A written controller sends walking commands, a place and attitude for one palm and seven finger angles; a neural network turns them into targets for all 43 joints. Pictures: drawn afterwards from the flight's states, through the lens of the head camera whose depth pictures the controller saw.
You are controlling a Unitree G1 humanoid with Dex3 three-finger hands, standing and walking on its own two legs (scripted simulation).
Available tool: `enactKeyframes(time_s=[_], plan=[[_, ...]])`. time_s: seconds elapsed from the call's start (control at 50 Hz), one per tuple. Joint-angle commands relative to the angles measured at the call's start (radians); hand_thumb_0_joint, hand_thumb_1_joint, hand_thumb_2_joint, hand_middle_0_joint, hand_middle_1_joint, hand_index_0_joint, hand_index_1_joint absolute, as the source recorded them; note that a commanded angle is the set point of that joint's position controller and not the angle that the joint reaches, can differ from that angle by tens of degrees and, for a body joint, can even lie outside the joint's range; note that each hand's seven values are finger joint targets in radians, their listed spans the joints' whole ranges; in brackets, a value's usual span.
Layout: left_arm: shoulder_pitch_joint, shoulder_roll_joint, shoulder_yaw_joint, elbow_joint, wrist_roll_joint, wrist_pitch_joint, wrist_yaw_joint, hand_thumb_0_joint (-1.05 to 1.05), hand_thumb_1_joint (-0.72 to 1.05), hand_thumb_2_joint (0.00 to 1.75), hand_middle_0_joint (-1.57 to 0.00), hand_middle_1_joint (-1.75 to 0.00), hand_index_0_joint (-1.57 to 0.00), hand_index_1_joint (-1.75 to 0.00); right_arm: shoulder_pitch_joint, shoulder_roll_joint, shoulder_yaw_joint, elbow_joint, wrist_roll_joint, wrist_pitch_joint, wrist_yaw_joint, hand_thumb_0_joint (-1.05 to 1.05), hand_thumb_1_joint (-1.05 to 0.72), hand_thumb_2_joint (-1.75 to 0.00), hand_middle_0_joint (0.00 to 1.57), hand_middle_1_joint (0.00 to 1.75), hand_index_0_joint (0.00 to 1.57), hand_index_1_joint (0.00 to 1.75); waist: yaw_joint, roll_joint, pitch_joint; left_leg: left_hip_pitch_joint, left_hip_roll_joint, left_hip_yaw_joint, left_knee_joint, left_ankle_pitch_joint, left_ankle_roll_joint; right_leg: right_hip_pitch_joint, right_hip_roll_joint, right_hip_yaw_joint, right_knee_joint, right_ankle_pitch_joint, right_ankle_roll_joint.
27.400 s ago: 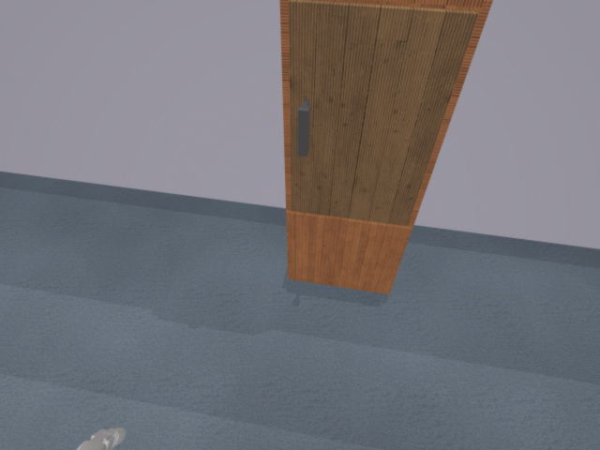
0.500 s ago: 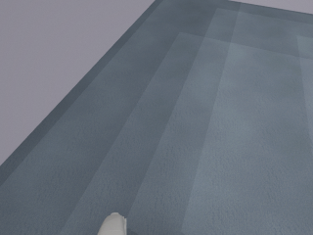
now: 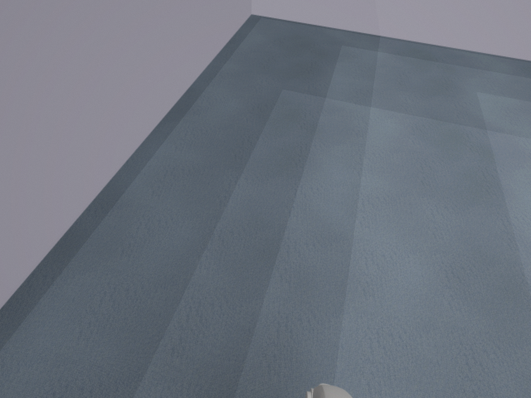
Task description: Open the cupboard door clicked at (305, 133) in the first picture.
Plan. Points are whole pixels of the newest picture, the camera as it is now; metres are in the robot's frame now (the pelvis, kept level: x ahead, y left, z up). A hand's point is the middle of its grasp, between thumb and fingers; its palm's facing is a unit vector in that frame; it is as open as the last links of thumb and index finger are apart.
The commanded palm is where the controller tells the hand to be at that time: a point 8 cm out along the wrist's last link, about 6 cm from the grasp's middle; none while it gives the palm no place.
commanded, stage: walk to a spot facing it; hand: left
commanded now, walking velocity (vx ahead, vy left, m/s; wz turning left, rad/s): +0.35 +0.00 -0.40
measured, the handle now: out of the picture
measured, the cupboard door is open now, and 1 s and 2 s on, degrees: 49 49 49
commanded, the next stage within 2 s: turn to face it in 0.24 s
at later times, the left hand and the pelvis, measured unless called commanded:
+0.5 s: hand (219, 320) +0.28 +0.12 -0.17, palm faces -0.07 -0.98 -0.18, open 7.2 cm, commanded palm none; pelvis +0.22 -0.06 +0.00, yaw -4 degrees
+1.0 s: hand (215, 273) +0.37 +0.14 -0.16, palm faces +0.21 -0.94 -0.26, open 7.4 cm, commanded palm none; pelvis +0.30 -0.09 -0.01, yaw +12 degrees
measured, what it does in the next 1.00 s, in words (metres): walks ahead: right foot, then left foot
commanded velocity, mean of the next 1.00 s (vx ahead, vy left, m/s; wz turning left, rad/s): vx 0.09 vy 0.00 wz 0.33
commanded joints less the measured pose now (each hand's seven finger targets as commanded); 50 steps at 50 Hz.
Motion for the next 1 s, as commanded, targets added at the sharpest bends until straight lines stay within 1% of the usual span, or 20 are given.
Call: enactKeyframes(time_s=[0.0,0.12,0.16,0.18,0.2,0.22,0.28,0.34,0.4,0.48,0.54,0.56,0.58,0.6,0.62,0.68,0.72,0.9,0.96,0.98], plan=[[-0.037,0.004,0.000,-0.083,0.000,-0.003,-0.015,0.00,0.90,0.90,-0.20,-0.30,-0.20,-0.30,0.087,-0.143,-0.026,-0.009,-0.005,-0.008,0.008,0.00,-0.90,-0.90,0.20,0.30,0.20,0.30,-0.028,0.163,0.042,-0.084,0.244,-0.071,-0.287,0.053,0.095,0.056,-0.039,-0.050,-0.258,0.105,0.012],[-0.149,0.048,0.009,-0.122,0.001,-0.006,-0.023,0.00,0.90,0.90,-0.20,-0.30,-0.20,-0.30,0.146,-0.175,-0.024,0.015,-0.012,0.007,0.010,0.00,-0.90,-0.90,0.20,0.30,0.20,0.30,-0.040,0.130,0.066,-0.011,0.275,-0.043,-0.206,0.066,0.078,0.147,-0.004,-0.103,-0.442,0.115,-0.005],[-0.007,0.097,0.021,-0.081,0.003,-0.018,-0.017,0.00,0.90,0.90,-0.20,-0.30,-0.20,-0.30,0.140,-0.181,-0.022,0.019,-0.007,0.011,0.009,0.00,-0.90,-0.90,0.20,0.30,0.20,0.30,0.034,0.073,-0.015,-0.019,0.221,0.020,0.047,0.261,0.039,0.373,0.038,-0.114,-0.547,0.084,-0.037],[0.155,0.168,0.038,-0.033,0.010,-0.032,-0.006,0.00,0.90,0.90,-0.20,-0.30,-0.20,-0.30,0.130,-0.159,-0.017,0.008,0.004,0.010,0.018,0.00,-0.90,-0.90,0.20,0.30,0.20,0.30,0.101,-0.062,-0.108,-0.167,0.146,0.083,0.324,0.247,-0.001,0.613,-0.049,0.037,-0.604,0.021,-0.096],[0.282,0.294,0.069,-0.002,0.006,-0.039,0.011,0.00,0.90,0.90,-0.20,-0.30,-0.20,-0.30,0.138,-0.091,-0.004,-0.031,0.020,0.003,0.024,0.00,-0.90,-0.90,0.20,0.30,0.20,0.30,0.133,-0.361,-0.218,-0.437,-0.002,0.092,0.667,-0.301,-0.051,0.821,-0.342,0.488,-0.757,0.071,-0.216],[0.263,0.303,0.066,-0.005,-0.018,-0.037,0.025,0.00,0.90,0.90,-0.20,-0.30,-0.20,-0.30,0.075,-0.139,-0.012,-0.050,0.020,0.006,0.019,0.00,-0.90,-0.90,0.20,0.30,0.20,0.30,0.125,-0.251,-0.210,-0.512,0.032,-0.067,0.817,-0.368,-0.042,0.799,-0.380,0.564,-0.830,0.135,-0.254],[0.045,0.180,0.030,-0.060,-0.019,-0.037,0.041,0.00,0.90,0.90,-0.20,-0.30,-0.20,-0.30,0.027,-0.106,-0.015,-0.031,0.014,0.017,0.016,0.00,-0.90,-0.90,0.20,0.30,0.20,0.30,0.014,-0.082,-0.083,-0.455,0.126,-0.143,0.758,-0.184,-0.058,0.520,-0.280,0.287,-0.823,0.323,-0.208],[-0.023,0.129,0.005,-0.064,-0.012,-0.054,0.039,0.00,0.90,0.90,-0.20,-0.30,-0.20,-0.30,0.114,-0.043,0.000,0.014,0.006,0.049,0.020,0.00,-0.90,-0.90,0.20,0.30,0.20,0.30,-0.061,-0.069,-0.044,-0.297,0.102,-0.101,0.575,-0.109,-0.074,0.335,-0.210,0.078,-0.845,0.486,-0.168],[-0.040,0.123,-0.002,-0.046,-0.012,-0.062,0.037,0.00,0.90,0.90,-0.20,-0.30,-0.20,-0.30,0.127,-0.015,0.006,0.026,0.013,0.058,0.027,0.00,-0.90,-0.90,0.20,0.30,0.20,0.30,-0.081,-0.064,-0.037,-0.236,0.072,-0.080,0.411,-0.011,-0.071,0.319,-0.184,-0.007,-0.857,0.477,-0.148],[-0.023,0.120,-0.003,-0.022,-0.013,-0.052,0.043,0.00,0.90,0.90,-0.20,-0.30,-0.20,-0.30,0.039,-0.027,0.005,-0.002,0.015,0.051,0.028,0.00,-0.90,-0.90,0.20,0.30,0.20,0.30,-0.056,-0.085,-0.015,-0.200,0.042,-0.068,0.242,0.070,-0.060,0.374,-0.186,-0.057,-0.793,0.494,-0.105],[-0.023,0.122,0.003,-0.032,-0.018,-0.030,0.051,0.00,0.90,0.90,-0.20,-0.30,-0.20,-0.30,0.082,-0.090,-0.007,0.004,0.007,0.052,0.027,0.00,-0.90,-0.90,0.20,0.30,0.20,0.30,-0.085,0.001,-0.043,-0.057,0.037,-0.086,0.112,0.261,-0.040,0.358,-0.170,-0.114,-0.616,0.426,-0.042],[0.014,0.106,0.004,-0.038,-0.020,-0.020,0.052,0.00,0.90,0.90,-0.20,-0.30,-0.20,-0.30,0.132,-0.154,-0.019,0.002,-0.001,0.050,0.023,0.00,-0.90,-0.90,0.20,0.30,0.20,0.30,-0.094,0.169,-0.098,0.038,0.119,-0.228,0.072,0.461,0.015,0.295,-0.107,-0.147,-0.455,0.254,0.009],[0.052,0.070,-0.004,-0.052,-0.031,-0.013,0.053,0.00,0.90,0.90,-0.20,-0.30,-0.20,-0.30,0.167,-0.232,-0.035,-0.006,-0.003,0.052,0.013,0.00,-0.90,-0.90,0.20,0.30,0.20,0.30,-0.096,0.378,-0.136,0.148,0.305,-0.489,0.023,0.719,0.137,0.125,0.006,-0.163,-0.252,-0.223,0.065],[0.024,0.084,-0.005,-0.073,-0.027,-0.002,0.058,0.00,0.90,0.90,-0.20,-0.30,-0.20,-0.30,0.175,-0.248,-0.038,-0.006,-0.004,0.065,0.001,0.00,-0.90,-0.90,0.20,0.30,0.20,0.30,-0.113,0.336,-0.164,0.103,0.372,-0.584,-0.064,0.608,0.207,0.129,0.041,-0.062,-0.068,-0.433,0.060],[-0.018,0.092,-0.001,-0.092,-0.019,0.007,0.054,0.00,0.90,0.90,-0.20,-0.30,-0.20,-0.30,0.121,-0.243,-0.036,-0.029,-0.002,0.070,-0.005,0.00,-0.90,-0.90,0.20,0.30,0.20,0.30,-0.088,0.269,-0.114,0.041,0.351,-0.597,-0.110,0.424,0.211,0.063,0.022,-0.007,0.010,-0.362,0.059],[-0.087,0.102,0.013,-0.105,-0.008,0.013,0.042,0.00,0.90,0.90,-0.20,-0.30,-0.20,-0.30,0.042,-0.199,-0.027,-0.066,0.002,0.062,-0.012,0.00,-0.90,-0.90,0.20,0.30,0.20,0.30,-0.061,0.185,-0.096,-0.033,0.269,-0.504,-0.121,0.328,0.159,0.000,-0.008,0.041,0.082,-0.179,0.077],[-0.060,0.084,0.013,-0.107,-0.011,0.021,0.040,0.00,0.90,0.90,-0.20,-0.30,-0.20,-0.30,0.010,-0.208,-0.031,-0.084,0.002,0.058,-0.012,0.00,-0.90,-0.90,0.20,0.30,0.20,0.30,-0.044,0.129,-0.147,-0.022,0.222,-0.434,-0.109,0.332,0.143,0.031,0.004,0.033,0.014,-0.135,0.085],[-0.111,0.093,0.016,-0.182,-0.013,0.039,0.044,0.00,0.90,0.90,-0.20,-0.30,-0.20,-0.30,-0.031,-0.251,-0.067,-0.123,-0.004,0.092,0.006,0.00,-0.90,-0.90,0.20,0.30,0.20,0.30,-0.058,0.208,-0.111,-0.101,0.163,-0.498,-0.131,0.083,0.127,0.156,0.056,-0.001,-0.321,-0.143,0.085],[-0.020,0.119,0.025,-0.168,-0.017,0.033,0.047,0.00,0.90,0.90,-0.20,-0.30,-0.20,-0.30,-0.092,-0.253,-0.077,-0.150,0.004,0.104,0.010,0.00,-0.90,-0.90,0.20,0.30,0.20,0.30,-0.011,0.180,-0.112,-0.216,0.107,-0.504,-0.080,0.020,0.089,0.361,0.079,-0.015,-0.577,-0.020,0.071],[0.029,0.163,0.035,-0.164,-0.012,0.025,0.051,0.00,0.90,0.90,-0.20,-0.30,-0.20,-0.30,-0.114,-0.230,-0.076,-0.167,0.011,0.106,0.014,0.00,-0.90,-0.90,0.20,0.30,0.20,0.30,0.016,0.097,-0.115,-0.316,0.050,-0.457,-0.007,-0.047,0.044,0.480,0.022,0.038,-0.721,-0.007,0.054]])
